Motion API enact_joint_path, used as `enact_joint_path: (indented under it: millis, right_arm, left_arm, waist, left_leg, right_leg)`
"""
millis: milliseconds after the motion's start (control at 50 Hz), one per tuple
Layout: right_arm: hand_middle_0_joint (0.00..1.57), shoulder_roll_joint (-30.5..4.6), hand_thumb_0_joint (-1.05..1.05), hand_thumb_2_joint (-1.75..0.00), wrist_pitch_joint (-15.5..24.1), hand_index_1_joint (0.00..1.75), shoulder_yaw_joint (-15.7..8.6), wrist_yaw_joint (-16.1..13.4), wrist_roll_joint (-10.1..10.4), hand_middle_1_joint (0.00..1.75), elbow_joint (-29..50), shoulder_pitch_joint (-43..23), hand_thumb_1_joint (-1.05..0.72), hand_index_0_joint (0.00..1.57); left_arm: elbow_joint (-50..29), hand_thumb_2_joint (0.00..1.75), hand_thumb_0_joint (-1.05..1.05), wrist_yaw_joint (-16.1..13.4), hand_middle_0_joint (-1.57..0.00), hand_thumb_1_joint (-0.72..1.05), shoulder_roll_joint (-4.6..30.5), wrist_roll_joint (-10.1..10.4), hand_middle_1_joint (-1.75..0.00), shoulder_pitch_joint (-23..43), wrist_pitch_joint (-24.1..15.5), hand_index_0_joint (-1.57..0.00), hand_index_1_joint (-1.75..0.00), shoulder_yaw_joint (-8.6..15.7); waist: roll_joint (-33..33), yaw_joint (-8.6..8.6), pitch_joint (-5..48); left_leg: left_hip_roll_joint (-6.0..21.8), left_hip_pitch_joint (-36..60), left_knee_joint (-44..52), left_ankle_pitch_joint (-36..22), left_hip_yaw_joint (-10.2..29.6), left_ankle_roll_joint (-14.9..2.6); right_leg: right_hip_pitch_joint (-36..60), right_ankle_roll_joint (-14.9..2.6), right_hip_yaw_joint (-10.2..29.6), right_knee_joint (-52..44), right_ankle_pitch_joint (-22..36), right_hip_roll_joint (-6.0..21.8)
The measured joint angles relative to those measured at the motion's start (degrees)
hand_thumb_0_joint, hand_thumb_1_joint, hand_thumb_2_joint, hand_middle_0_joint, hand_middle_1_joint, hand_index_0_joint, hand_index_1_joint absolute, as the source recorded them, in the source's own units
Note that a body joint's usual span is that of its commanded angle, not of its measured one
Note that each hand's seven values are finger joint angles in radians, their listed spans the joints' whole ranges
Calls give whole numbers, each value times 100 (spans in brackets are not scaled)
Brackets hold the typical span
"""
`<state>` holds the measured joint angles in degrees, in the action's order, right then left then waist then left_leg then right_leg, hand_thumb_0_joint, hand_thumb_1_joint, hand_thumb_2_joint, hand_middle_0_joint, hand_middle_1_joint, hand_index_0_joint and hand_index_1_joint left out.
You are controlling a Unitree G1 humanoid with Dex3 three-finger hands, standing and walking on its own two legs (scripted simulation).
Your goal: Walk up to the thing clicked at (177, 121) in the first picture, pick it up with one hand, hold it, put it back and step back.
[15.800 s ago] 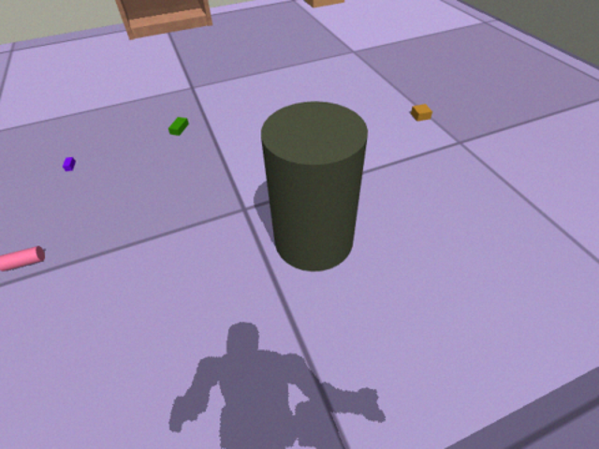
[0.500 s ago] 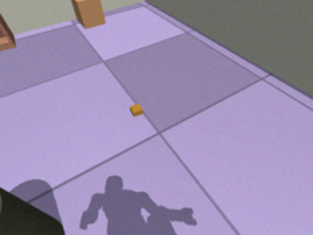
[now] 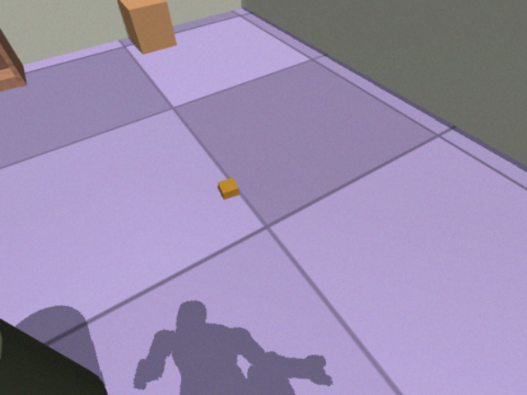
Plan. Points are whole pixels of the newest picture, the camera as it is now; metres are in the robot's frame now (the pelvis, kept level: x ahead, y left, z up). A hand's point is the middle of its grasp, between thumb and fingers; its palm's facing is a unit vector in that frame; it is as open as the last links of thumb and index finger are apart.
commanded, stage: stand
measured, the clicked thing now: out of the picture +0.93 +1.62 -0.76
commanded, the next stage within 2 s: walk up in 0.68 s
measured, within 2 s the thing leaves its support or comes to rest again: neither
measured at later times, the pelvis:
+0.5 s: pelvis +0.00 +0.00 +0.00, yaw +0 degrees
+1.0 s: pelvis +0.05 +0.05 -0.02, yaw +6 degrees
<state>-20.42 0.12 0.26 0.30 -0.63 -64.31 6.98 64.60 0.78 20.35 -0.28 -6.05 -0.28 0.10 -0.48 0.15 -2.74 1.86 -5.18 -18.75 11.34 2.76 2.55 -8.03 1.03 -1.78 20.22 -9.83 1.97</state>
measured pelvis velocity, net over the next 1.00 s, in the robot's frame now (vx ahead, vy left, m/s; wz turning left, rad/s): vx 0.05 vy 0.05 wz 0.10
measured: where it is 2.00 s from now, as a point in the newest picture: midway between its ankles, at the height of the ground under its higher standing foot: outside the picture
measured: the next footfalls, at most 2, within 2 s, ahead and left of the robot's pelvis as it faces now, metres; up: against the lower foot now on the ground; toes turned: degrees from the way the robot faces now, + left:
left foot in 0.94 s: +0.12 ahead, +0.17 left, +0.00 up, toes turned +8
right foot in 1.40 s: +0.33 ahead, -0.10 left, +0.00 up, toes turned +7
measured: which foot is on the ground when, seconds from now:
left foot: down 0.00-0.74, up 0.76-0.92, down 0.94-1.00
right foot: down 0.00-0.94, up 0.96-1.00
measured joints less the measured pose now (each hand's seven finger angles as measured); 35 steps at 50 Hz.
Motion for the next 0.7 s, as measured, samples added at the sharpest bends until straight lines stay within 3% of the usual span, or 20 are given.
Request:
enact_joint_path:
  millis: [680, 700]
  right_arm:
    - [20, 15, 1, -90, -6, 30, -8, -1, -1, 30, 32, 39, -90, 20]
    - [20, 15, 1, -90, -6, 30, -44, 29, -22, 30, 78, 67, -90, 20]
  left_arm:
    - [-17, 89, 1, -1, -20, 91, 13, -7, -30, -71, 7, -20, -30, -9]
    - [-64, 89, 1, 32, -20, 91, 10, -24, -30, -98, 12, -20, -30, 40]
  waist:
    - [26, 11, -29]
    - [19, 10, -23]
  left_leg:
    - [-23, -22, -35, 32, -32, -27]
    - [-21, -56, -131, 155, -32, -90]
  right_leg:
    - [-28, 25, 33, 26, -18, 22]
    - [-48, -9, 30, 96, -134, 16]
